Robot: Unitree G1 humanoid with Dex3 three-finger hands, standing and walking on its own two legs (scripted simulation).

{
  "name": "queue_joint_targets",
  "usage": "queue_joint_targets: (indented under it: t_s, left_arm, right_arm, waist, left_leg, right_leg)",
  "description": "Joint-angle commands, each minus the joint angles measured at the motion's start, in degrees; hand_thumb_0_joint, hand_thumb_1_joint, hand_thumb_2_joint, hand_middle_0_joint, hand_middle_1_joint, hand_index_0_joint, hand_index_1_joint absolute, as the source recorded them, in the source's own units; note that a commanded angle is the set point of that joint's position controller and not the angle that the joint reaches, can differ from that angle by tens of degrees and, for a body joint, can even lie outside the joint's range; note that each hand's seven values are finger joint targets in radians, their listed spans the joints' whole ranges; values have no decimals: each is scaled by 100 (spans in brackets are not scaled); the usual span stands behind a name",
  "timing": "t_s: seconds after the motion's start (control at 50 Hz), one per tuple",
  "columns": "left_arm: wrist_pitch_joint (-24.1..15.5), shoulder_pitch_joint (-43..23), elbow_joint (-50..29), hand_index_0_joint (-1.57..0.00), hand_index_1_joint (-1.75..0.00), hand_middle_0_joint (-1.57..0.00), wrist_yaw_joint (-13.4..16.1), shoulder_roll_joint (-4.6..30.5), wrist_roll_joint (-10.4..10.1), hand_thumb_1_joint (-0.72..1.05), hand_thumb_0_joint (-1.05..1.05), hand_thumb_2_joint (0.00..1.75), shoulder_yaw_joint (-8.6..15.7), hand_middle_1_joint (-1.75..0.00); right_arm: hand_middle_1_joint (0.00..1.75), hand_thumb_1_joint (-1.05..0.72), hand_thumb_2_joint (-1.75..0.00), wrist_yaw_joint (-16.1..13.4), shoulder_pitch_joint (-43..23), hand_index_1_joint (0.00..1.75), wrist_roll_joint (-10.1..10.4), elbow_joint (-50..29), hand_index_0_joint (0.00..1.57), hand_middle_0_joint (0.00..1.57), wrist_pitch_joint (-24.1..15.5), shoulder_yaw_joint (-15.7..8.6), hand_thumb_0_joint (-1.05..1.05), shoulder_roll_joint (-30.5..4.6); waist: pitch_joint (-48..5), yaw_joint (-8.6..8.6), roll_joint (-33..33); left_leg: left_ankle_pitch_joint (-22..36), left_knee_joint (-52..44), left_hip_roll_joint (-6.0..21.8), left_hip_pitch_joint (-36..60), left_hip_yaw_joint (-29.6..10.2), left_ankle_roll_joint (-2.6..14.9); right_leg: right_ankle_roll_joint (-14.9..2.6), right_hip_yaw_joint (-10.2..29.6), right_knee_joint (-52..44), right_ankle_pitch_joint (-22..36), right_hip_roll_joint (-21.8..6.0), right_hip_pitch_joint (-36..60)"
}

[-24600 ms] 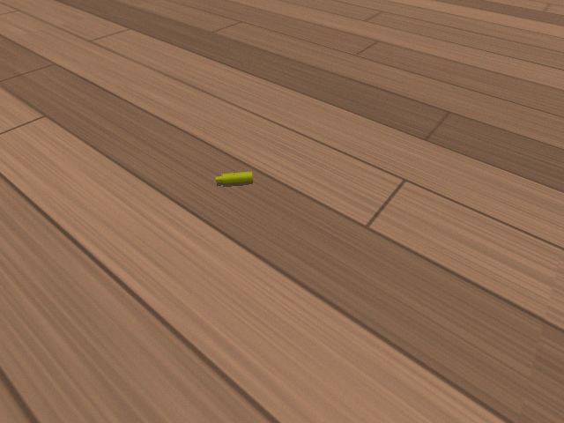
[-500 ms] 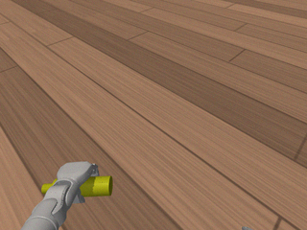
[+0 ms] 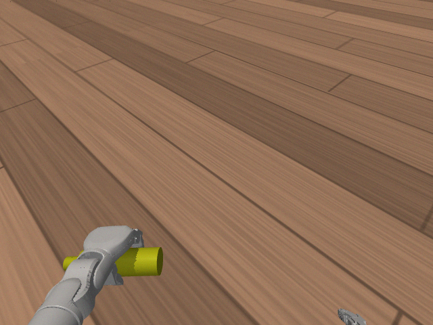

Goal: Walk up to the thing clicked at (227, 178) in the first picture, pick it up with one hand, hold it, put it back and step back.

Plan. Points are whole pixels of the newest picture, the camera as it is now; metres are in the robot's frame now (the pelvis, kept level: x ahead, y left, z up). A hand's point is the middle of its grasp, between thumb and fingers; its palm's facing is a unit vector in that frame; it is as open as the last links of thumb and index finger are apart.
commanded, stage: hold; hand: left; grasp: from above
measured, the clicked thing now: (113, 262) +0.30 +0.24 -0.07
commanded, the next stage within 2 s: crouch in 0.54 s
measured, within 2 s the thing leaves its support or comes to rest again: neither
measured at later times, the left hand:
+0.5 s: hand (117, 260) +0.29 +0.22 -0.04, palm faces -0.47 -0.04 -0.88, open 8.7 cm
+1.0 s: hand (125, 272) +0.30 +0.22 -0.11, palm faces -0.49 +0.00 -0.87, open 8.8 cm
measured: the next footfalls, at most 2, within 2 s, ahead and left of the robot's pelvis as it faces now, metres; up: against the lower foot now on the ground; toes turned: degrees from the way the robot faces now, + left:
none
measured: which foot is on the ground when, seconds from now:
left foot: down 0.00-1.00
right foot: down 0.00-1.00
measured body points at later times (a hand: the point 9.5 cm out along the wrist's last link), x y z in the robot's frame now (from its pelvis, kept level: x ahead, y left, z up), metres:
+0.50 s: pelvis +0.01 +0.00 +0.00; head +0.01 -0.02 +0.45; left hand +0.31 +0.22 +0.01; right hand +0.15 -0.26 -0.11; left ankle +0.03 +0.12 -0.73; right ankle +0.03 -0.13 -0.73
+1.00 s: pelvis +0.00 +0.00 -0.02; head +0.05 +0.00 +0.43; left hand +0.32 +0.22 -0.06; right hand +0.13 -0.27 -0.13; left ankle +0.03 +0.13 -0.73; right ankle +0.03 -0.13 -0.73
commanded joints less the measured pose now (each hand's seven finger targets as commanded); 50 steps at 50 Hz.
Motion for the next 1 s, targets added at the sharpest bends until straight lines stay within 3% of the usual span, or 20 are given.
queue_joint_targets:
  t_s: [0.0,0.06,0.1,0.14,0.18,0.24,0.28,0.3,0.36,0.4,0.44,0.48,0.54,0.6,0.62,0.64,0.7,0.76,0.82,0.98]
  left_arm:
    - [-40,-2080,-1411,-99,-70,-95,180,1297,-43,65,0,72,699,-74]
    - [-39,-2054,-1383,-101,-66,-98,139,1224,-15,67,0,70,618,-70]
    - [-58,-2054,-1487,-100,-68,-97,160,1328,-49,66,0,72,750,-71]
    - [-79,-2177,-1513,-101,-68,-98,177,1248,-62,66,0,75,687,-71]
    - [-95,-2338,-1552,-101,-70,-98,245,1446,-48,67,0,74,827,-73]
    - [-69,-2378,-1672,-101,-69,-98,368,1427,10,65,0,75,820,-72]
    - [-7,-2349,-1556,-101,-69,-98,418,1235,45,66,0,75,677,-72]
    - [35,-2169,-1385,-102,-69,-99,433,1273,77,66,0,76,742,-72]
    - [76,-2264,-1432,-101,-70,-98,404,1400,85,67,0,76,790,-73]
    - [99,-2090,-1246,-102,-70,-99,320,1210,59,66,0,78,637,-72]
    - [83,-2147,-1281,-101,-68,-100,276,1343,63,66,0,77,746,-70]
    - [26,-2271,-1405,-102,-71,-99,178,1178,24,68,0,76,557,-74]
    - [-40,-2018,-1421,-100,-68,-98,151,1344,-26,66,0,74,757,-70]
    - [-77,-2007,-1348,-102,-68,-99,149,1161,22,67,0,75,589,-71]
    - [-92,-2118,-1387,-107,-68,-103,210,1331,19,73,0,68,744,-73]
    - [-119,-2264,-1471,-99,-66,-95,255,1327,52,65,0,71,703,-69]
    - [-129,-2087,-1157,-105,-70,-104,423,1078,73,70,0,83,624,-71]
    - [-175,-2164,-875,-106,-69,-105,708,1084,158,71,0,84,683,-70]
    - [-245,-2073,-353,-108,-69,-107,1025,1033,352,72,0,84,691,-69]
    - [-336,-3098,920,-106,-70,-105,1832,758,836,70,0,82,503,-71]
  right_arm:
    - [30,-90,-90,-61,-571,30,-6,-841,20,20,-255,-191,0,-759]
    - [30,-90,-90,-72,-589,30,3,-861,20,20,-254,-188,0,-757]
    - [30,-90,-90,-86,-558,30,0,-841,20,20,-235,-187,0,-757]
    - [30,-90,-90,-82,-550,30,-9,-844,20,20,-225,-179,0,-749]
    - [30,-90,-90,-99,-582,30,-12,-828,20,20,-227,-179,0,-762]
    - [30,-90,-90,-105,-636,30,-12,-837,20,20,-230,-159,0,-745]
    - [30,-90,-90,-95,-587,30,-16,-801,20,20,-232,-167,0,-731]
    - [30,-90,-90,-97,-563,30,-9,-773,20,20,-216,-180,0,-737]
    - [30,-90,-90,-80,-528,30,-12,-739,20,20,-195,-215,0,-755]
    - [30,-91,-90,-69,-569,30,-3,-779,20,20,-180,-216,0,-750]
    - [30,-90,-90,-76,-559,30,-8,-750,20,20,-164,-215,0,-738]
    - [30,-90,-90,-78,-552,30,-10,-761,20,20,-162,-209,0,-723]
    - [30,-90,-90,-76,-553,30,0,-816,20,20,-149,-230,0,-765]
    - [30,-90,-90,-77,-561,30,-6,-838,20,20,-131,-204,0,-725]
    - [30,-93,-91,-88,-550,30,-3,-824,20,20,-121,-218,0,-752]
    - [30,-88,-90,-89,-547,30,-20,-815,20,20,-120,-211,0,-747]
    - [30,-89,-90,-70,-449,30,-18,-789,20,20,-106,-235,0,-760]
    - [30,-89,-90,-46,-394,30,-58,-672,20,20,-89,-274,0,-778]
    - [30,-89,-90,8,-281,30,-99,-579,20,20,-74,-308,0,-791]
    - [30,-90,-90,187,220,30,-283,-264,20,20,-133,-442,0,-874]
  waist:
    - [-1326,62,1]
    - [-1332,29,-37]
    - [-1402,27,-54]
    - [-1392,2,-14]
    - [-1495,43,78]
    - [-1580,58,77]
    - [-1527,23,42]
    - [-1450,53,9]
    - [-1601,80,47]
    - [-1436,42,-131]
    - [-1493,53,-27]
    - [-1504,16,22]
    - [-1505,94,130]
    - [-1401,2,-47]
    - [-1441,35,-48]
    - [-1480,9,57]
    - [-1341,-42,-90]
    - [-1297,-85,-229]
    - [-1237,-138,-284]
    - [-1829,-450,-234]
  left_leg:
    - [420,-492,-218,754,-46,97]
    - [598,-484,-214,865,-51,92]
    - [685,-465,-232,882,-26,108]
    - [654,-487,-226,932,-30,102]
    - [677,-482,-227,974,-30,82]
    - [695,-466,-258,989,-5,91]
    - [765,-474,-233,1012,-20,78]
    - [805,-467,-250,941,-4,86]
    - [1031,-447,-244,957,-1,87]
    - [949,-461,-236,929,-22,96]
    - [950,-466,-260,923,-2,114]
    - [935,-482,-244,988,-15,106]
    - [947,-515,-232,1007,-28,78]
    - [1027,-498,-239,976,-38,105]
    - [1047,-483,-244,969,-39,102]
    - [1038,-485,-231,1017,-45,82]
    - [972,-474,-202,1008,-57,68]
    - [912,-348,-222,809,-50,70]
    - [749,-169,-234,582,-58,55]
    - [393,1524,-218,-1016,-81,11]
  right_leg:
    - [-142,-83,-638,256,221,171]
    - [-149,-87,-626,405,223,165]
    - [-130,-70,-630,520,214,215]
    - [-139,-76,-642,491,215,192]
    - [-139,-84,-633,493,225,194]
    - [-142,-70,-655,500,207,236]
    - [-147,-98,-629,582,220,212]
    - [-138,-91,-648,621,206,239]
    - [-139,-99,-600,859,200,391]
    - [-135,-101,-644,759,208,338]
    - [-127,-72,-665,799,184,386]
    - [-136,-85,-659,781,198,324]
    - [-165,-103,-662,742,208,365]
    - [-156,-106,-661,844,205,339]
    - [-146,-104,-662,863,198,391]
    - [-160,-112,-639,851,211,342]
    - [-165,-145,-619,765,230,157]
    - [-139,-148,-552,747,205,49]
    - [-136,-148,-393,597,175,-227]
    - [-144,-148,1096,398,147,-1911]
